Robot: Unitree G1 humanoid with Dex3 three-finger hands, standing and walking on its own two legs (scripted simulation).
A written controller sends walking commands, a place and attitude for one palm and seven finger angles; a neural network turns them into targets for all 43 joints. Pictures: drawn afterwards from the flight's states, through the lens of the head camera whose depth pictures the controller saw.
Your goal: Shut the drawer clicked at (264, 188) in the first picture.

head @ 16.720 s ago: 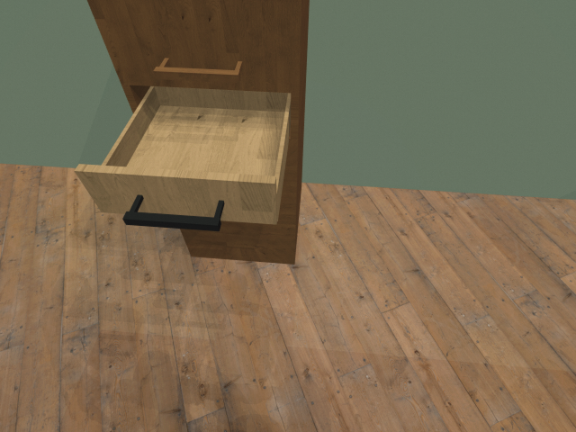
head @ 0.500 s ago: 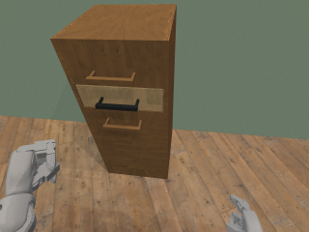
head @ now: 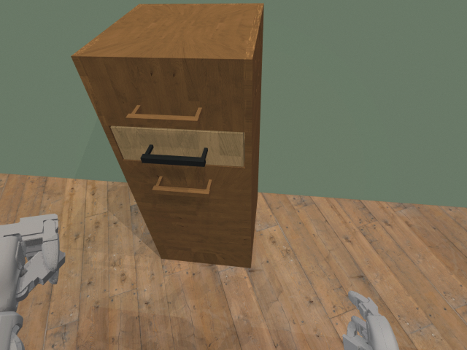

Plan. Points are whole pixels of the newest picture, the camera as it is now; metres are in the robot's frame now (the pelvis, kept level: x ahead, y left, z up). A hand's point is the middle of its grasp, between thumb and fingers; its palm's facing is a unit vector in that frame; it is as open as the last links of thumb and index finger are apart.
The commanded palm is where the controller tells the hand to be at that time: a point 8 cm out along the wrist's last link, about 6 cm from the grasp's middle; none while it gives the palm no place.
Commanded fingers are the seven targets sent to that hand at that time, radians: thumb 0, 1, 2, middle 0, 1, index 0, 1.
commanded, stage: step back with the hand held close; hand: left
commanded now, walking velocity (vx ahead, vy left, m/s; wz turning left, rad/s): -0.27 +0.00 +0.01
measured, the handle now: (175, 155) +0.63 +0.24 -0.06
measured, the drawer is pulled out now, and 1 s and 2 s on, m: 0.00 0.00 0.00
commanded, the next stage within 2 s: stop stepping back and stand still in 1.20 s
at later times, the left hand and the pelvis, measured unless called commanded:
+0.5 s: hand (10, 305) +0.13 +0.27 +0.16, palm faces +0.33 -0.80 -0.50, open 3.2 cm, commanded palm +0.07 +0.31 +0.17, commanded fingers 0.00 0.90 0.90 -1.40 -1.60 -1.40 -1.60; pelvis -0.06 +0.03 -0.01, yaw +0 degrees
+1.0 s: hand out of the picture +0.04 +0.28 +0.17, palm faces +0.40 -0.77 -0.49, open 3.2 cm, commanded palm -0.04 +0.32 +0.17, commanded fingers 0.00 0.90 0.90 -1.40 -1.60 -1.40 -1.60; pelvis -0.14 +0.03 -0.02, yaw +4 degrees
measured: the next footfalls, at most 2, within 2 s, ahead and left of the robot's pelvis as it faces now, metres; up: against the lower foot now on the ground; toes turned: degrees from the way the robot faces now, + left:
right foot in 1.08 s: -0.24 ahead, -0.11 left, +0.00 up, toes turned +4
left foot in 1.60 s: -0.23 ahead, +0.15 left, +0.00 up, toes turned +3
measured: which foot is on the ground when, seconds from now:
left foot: down 0.00-1.00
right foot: down 0.00-0.86, up 0.88-1.00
